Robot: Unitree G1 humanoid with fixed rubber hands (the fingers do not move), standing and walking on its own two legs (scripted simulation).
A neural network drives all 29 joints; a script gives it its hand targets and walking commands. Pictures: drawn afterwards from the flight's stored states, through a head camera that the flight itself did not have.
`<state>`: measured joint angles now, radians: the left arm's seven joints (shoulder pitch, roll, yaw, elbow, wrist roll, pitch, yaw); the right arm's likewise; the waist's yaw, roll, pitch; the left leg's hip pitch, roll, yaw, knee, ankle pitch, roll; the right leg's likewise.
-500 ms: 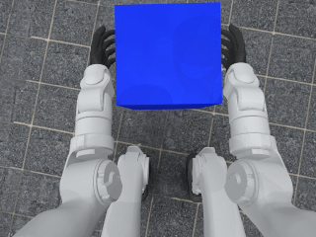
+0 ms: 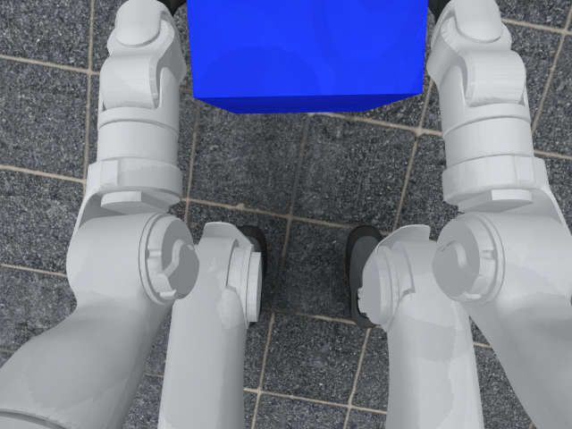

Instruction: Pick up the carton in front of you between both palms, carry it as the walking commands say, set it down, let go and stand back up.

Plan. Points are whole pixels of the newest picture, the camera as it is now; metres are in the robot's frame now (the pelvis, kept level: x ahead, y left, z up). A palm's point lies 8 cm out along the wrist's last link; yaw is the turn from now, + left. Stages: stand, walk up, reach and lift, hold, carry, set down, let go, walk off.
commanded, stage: set down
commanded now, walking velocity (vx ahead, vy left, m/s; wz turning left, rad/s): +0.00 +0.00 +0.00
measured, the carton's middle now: (301, 20) +0.55 +0.02 -0.23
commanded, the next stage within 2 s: none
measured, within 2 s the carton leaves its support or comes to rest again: rests again in 0.46 s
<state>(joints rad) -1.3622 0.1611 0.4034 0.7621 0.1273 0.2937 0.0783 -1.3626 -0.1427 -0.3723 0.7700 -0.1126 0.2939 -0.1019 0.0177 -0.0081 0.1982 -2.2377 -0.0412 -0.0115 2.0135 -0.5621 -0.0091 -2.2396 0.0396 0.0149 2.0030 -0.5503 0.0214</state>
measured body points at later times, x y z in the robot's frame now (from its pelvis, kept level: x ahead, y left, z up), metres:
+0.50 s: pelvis +0.00 +0.00 -0.05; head +0.37 +0.01 +0.20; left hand +0.56 +0.17 -0.22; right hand +0.57 -0.14 -0.22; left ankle +0.10 +0.12 -0.38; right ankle +0.11 -0.12 -0.38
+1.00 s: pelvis -0.01 +0.00 -0.06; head +0.36 +0.01 +0.18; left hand +0.56 +0.18 -0.23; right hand +0.57 -0.14 -0.23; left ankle +0.10 +0.12 -0.38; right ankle +0.10 -0.12 -0.38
